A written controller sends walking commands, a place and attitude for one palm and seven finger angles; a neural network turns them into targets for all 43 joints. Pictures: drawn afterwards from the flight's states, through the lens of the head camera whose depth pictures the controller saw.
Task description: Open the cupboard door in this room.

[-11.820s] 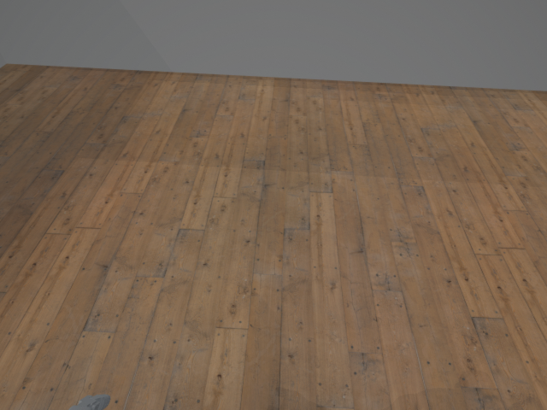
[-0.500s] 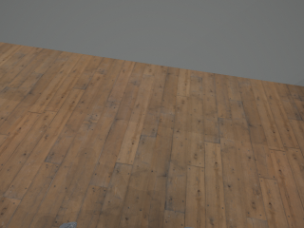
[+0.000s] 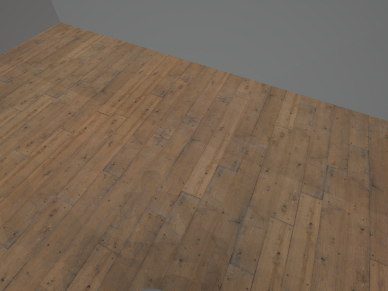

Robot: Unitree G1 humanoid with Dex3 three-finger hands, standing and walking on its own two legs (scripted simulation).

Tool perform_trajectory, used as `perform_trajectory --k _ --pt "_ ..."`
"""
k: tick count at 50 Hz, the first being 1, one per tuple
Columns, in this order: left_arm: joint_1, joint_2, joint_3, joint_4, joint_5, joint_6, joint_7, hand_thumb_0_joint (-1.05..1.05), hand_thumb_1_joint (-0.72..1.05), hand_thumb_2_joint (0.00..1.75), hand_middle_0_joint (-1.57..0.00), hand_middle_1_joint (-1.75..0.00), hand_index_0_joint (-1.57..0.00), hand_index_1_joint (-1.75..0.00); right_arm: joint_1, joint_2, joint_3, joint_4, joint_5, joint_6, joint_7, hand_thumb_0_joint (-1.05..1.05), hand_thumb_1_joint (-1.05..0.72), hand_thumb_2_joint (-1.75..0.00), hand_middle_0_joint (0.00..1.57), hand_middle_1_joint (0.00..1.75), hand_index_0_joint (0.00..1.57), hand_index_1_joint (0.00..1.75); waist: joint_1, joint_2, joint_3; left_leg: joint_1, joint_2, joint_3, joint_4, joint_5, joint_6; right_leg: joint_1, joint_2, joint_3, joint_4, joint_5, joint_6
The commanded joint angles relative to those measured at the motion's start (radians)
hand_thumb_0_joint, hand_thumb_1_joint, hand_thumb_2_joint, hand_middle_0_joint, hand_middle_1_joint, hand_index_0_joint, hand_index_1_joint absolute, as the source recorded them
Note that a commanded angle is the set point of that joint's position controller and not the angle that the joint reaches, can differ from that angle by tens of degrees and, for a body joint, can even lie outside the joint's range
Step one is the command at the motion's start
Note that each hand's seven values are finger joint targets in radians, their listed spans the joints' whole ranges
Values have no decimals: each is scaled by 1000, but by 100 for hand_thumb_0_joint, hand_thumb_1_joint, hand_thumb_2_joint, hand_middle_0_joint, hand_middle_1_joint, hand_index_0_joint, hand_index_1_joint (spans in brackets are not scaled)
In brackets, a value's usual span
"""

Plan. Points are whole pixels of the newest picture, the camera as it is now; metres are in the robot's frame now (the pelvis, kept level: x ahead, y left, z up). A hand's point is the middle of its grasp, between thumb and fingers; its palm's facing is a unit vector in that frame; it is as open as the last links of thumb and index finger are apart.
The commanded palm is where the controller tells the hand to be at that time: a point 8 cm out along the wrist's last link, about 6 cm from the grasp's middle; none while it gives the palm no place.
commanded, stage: turn or walk to find it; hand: left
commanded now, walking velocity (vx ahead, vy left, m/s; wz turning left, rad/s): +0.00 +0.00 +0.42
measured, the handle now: out of the picture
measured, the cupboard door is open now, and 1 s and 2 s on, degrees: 0 0 0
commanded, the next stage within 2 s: none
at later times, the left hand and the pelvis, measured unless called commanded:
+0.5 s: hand out of the picture +0.06 +0.21 -0.15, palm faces +0.20 -0.94 -0.29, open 7.4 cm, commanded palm none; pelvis -0.02 -0.01 -0.01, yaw +11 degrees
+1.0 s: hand out of the picture -0.13 +0.18 -0.18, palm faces +0.48 -0.84 -0.25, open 7.4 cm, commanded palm none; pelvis -0.06 -0.02 -0.01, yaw +26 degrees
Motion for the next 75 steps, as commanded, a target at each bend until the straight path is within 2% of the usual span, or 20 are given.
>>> perform_trajectory --k 1,2,3,9,17,22,23,25,29,32,44,48,49,50,51,57,68,69,71,75 --pt "19 178 58 -57 -22 3 7 0 90 90 -20 -30 -20 -30 76 -121 -16 -66 -4 -54 0 0 -90 -90 20 30 20 30 -43 20 -167 241 69 -65 -384 302 44 -54 -123 78 114 199 -12" --pt "17 109 44 -94 -26 9 1 0 90 90 -20 -30 -20 -30 98 -223 -39 -77 -12 -60 -3 0 -90 -90 20 30 20 30 -54 322 -143 313 321 -388 -432 585 154 -309 9 45 310 -255 63" --pt "-52 108 31 -120 -16 16 2 0 90 90 -20 -30 -20 -30 136 -259 -45 -66 -12 -51 -10 0 -90 -90 20 30 20 30 -86 268 -127 240 392 -411 -432 678 237 -310 28 127 450 -356 56" --pt "-31 119 40 -49 -20 18 -9 0 90 90 -20 -30 -20 -30 -8 -157 -12 -91 -8 -66 -31 0 -90 -90 20 30 20 30 -16 154 -105 197 199 -218 -414 681 199 -290 48 208 554 -123 69" --pt "-106 98 32 -99 -24 16 0 0 90 90 -20 -30 -20 -30 35 -167 -29 -94 -17 -53 -26 0 -90 -90 20 30 20 30 -50 169 -101 199 199 -322 -397 651 227 -221 88 213 332 -179 70" --pt "-2 101 33 -84 -30 -4 4 0 90 90 -20 -30 -20 -30 -11 -166 -37 -115 -14 -45 -21 0 -90 -90 20 30 20 30 2 156 -143 86 139 -344 -307 618 179 30 128 180 -37 -4 52" --pt "33 124 39 -78 -27 -14 7 0 90 90 -20 -30 -20 -30 -9 -143 -36 -121 -7 -46 -19 0 -90 -90 20 30 20 30 17 102 -160 15 95 -322 -252 513 136 144 94 205 -171 96 44" --pt "59 263 63 -84 -5 -25 17 0 90 90 -20 -30 -20 -30 -17 -54 -22 -159 -1 -46 -10 0 -90 -90 20 30 20 30 36 -258 -127 -269 -112 -100 111 -136 21 241 -308 562 -268 271 -131" --pt "-110 156 43 -129 -17 -21 17 0 90 90 -20 -30 -20 -30 31 -88 -41 -83 -15 -6 4 0 -90 -90 20 30 20 30 -46 -91 -9 -226 -25 -137 478 36 17 -34 -179 355 -299 58 -125" --pt "-72 140 38 -122 -15 -30 16 0 90 90 -20 -30 -20 -30 53 -79 -34 -69 -17 -3 9 0 -90 -90 20 30 20 30 -30 -131 -35 -225 -20 -104 472 99 -9 22 -144 272 -294 100 -112" --pt "57 210 60 -36 -1 -19 15 0 90 90 -20 -30 -20 -30 -61 -48 0 -86 3 -25 1 0 -90 -90 20 30 20 30 42 -171 -109 -95 -2 5 27 -52 -5 176 -225 216 -194 373 -169" --pt "28 210 63 -24 -11 -6 10 0 90 90 -20 -30 -20 -30 25 -61 1 -66 0 -40 -4 0 -90 -90 20 30 20 30 -16 -139 -133 113 -12 47 -258 155 19 57 -195 130 -80 287 -87" --pt "25 184 58 -27 -19 0 7 0 90 90 -20 -30 -20 -30 52 -96 -8 -64 -1 -48 -1 0 -90 -90 20 30 20 30 -36 -29 -151 228 37 -18 -369 239 38 -41 -153 91 37 181 -37" --pt "32 122 51 -60 -25 7 1 0 90 90 -20 -30 -20 -30 72 -194 -30 -70 -12 -55 -5 0 -90 -90 20 30 20 30 -50 256 -136 303 268 -327 -441 402 132 -265 -22 32 235 -127 39" --pt "-39 103 32 -98 -17 14 0 0 90 90 -20 -30 -20 -30 101 -250 -39 -68 -14 -46 -11 0 -90 -90 20 30 20 30 -78 292 -95 219 387 -422 -478 523 237 -315 29 91 394 -346 52" --pt "-23 114 38 -43 -17 20 -10 0 90 90 -20 -30 -20 -30 -38 -162 -14 -90 -11 -61 -31 0 -90 -90 20 30 20 30 -13 158 -82 176 196 -231 -428 598 204 -289 53 201 517 -135 67" --pt "34 95 32 -65 -26 0 1 0 90 90 -20 -30 -20 -30 -48 -165 -34 -115 -14 -41 -20 0 -90 -90 20 30 20 30 9 167 -118 43 146 -320 -325 510 182 29 122 167 -7 -14 55" --pt "69 118 38 -58 -23 -10 3 0 90 90 -20 -30 -20 -30 -44 -145 -35 -119 -8 -42 -17 0 -90 -90 20 30 20 30 26 106 -131 -17 102 -296 -256 437 141 133 95 185 -151 80 51" --pt "93 260 62 -71 -2 -25 13 0 90 90 -20 -30 -20 -30 -45 -52 -21 -160 -2 -43 -10 0 -90 -90 20 30 20 30 45 -287 -117 -284 -108 -93 129 -144 26 228 -304 564 -274 249 -118" --pt "-94 164 47 -125 -12 -21 18 0 90 90 -20 -30 -20 -30 -2 -86 -39 -96 -15 -9 5 0 -90 -90 20 30 20 30 -35 -108 -22 -233 -17 -126 482 28 18 -23 -190 343 -287 72 -126"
